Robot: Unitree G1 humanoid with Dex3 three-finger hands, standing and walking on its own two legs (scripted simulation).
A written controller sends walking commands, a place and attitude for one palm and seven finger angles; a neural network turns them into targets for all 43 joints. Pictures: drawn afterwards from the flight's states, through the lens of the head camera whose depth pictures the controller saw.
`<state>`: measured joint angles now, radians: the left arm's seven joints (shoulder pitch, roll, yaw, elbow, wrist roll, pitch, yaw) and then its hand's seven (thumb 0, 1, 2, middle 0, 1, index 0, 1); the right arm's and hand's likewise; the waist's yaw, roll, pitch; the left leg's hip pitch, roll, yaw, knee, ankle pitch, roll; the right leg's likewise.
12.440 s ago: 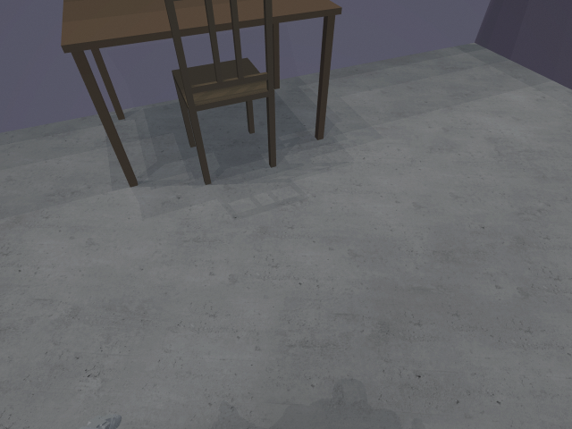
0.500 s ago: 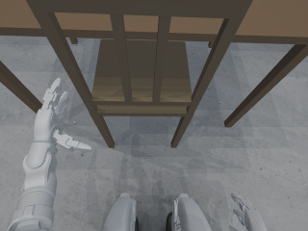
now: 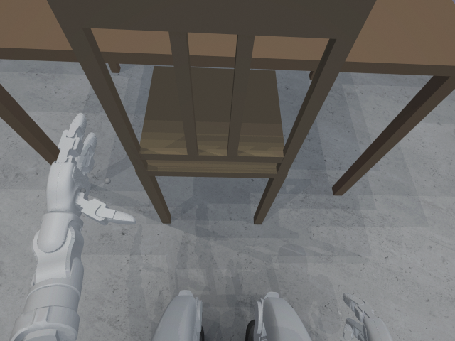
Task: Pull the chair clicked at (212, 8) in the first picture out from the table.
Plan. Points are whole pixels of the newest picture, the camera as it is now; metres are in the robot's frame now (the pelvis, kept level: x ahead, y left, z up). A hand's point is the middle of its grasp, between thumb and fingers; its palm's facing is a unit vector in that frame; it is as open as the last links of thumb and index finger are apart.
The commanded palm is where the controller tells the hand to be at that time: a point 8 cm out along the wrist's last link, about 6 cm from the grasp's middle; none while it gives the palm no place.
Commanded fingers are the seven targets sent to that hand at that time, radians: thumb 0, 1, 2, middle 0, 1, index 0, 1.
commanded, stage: aim the fingers beside a spindle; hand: left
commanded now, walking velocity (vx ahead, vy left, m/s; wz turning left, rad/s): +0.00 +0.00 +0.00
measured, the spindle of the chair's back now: (187, 106) +0.53 +0.09 +0.04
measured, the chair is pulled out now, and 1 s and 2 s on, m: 0.00 0.00 0.00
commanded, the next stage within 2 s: push the fingers through the gap in 1.74 s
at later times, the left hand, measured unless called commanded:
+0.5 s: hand (110, 188) +0.36 +0.21 +0.01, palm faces +0.02 -1.00 -0.03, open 16.9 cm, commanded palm +0.34 +0.26 +0.02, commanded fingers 0.00 -0.50 0.30 -0.06 -0.08 -0.06 -0.08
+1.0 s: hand (114, 188) +0.37 +0.21 +0.00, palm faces +0.04 -1.00 -0.02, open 16.9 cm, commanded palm +0.34 +0.26 +0.02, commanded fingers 0.00 -0.50 0.30 -0.06 -0.08 -0.06 -0.08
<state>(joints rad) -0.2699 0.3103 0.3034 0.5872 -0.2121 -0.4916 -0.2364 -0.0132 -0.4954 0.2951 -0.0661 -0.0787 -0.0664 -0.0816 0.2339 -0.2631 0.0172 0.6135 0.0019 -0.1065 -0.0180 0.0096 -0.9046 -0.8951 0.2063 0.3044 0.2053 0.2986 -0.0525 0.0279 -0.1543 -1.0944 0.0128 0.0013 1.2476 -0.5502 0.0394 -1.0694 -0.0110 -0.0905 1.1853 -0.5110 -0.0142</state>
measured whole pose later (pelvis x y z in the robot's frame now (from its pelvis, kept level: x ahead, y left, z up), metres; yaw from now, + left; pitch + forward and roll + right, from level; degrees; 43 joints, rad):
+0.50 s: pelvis +0.00 +0.00 +0.00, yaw +0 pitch +23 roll -3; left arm -0.23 0.32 0.30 0.58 -0.25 -0.47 -0.31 -0.01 -0.49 0.30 -0.06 -0.08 -0.06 -0.08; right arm 0.24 -0.27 0.01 0.61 0.01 -0.11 -0.02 0.01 -0.90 -0.89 0.21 0.30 0.21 0.30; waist -0.05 0.04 -0.15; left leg -1.10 0.02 0.00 1.25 -0.56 0.04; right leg -1.08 0.00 -0.09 1.18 -0.51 -0.02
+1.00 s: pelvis +0.00 +0.00 +0.00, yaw +0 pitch +23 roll -3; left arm -0.28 0.29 0.30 0.62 -0.21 -0.47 -0.26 -0.01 -0.50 0.30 -0.07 -0.08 -0.07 -0.08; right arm 0.23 -0.26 0.02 0.61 0.00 -0.11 -0.02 0.01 -0.90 -0.89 0.21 0.30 0.21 0.30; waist -0.06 0.02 -0.15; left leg -1.12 0.01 0.00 1.26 -0.55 0.05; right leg -1.09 -0.01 -0.09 1.20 -0.51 -0.01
